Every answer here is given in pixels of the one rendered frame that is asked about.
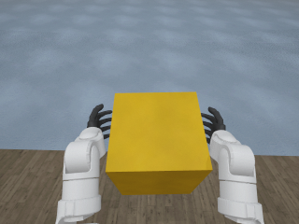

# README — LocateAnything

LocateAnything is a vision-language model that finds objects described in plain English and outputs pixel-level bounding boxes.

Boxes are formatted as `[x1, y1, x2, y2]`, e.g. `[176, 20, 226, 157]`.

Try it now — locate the robot left hand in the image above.
[87, 104, 113, 140]

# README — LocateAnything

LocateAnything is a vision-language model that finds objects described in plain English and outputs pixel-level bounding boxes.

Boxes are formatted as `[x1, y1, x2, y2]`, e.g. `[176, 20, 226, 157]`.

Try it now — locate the robot right hand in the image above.
[201, 107, 226, 144]

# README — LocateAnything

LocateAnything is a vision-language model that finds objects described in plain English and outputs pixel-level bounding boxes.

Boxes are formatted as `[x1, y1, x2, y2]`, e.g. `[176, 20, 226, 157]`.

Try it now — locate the carton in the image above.
[106, 91, 213, 195]

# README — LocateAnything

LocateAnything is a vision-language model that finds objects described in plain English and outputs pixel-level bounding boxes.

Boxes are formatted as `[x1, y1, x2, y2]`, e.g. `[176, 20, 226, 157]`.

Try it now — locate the left robot forearm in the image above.
[55, 127, 107, 224]

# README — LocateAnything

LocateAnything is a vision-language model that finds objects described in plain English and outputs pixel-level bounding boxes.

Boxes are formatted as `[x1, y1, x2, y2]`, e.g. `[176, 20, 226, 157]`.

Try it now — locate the right robot forearm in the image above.
[209, 130, 264, 224]

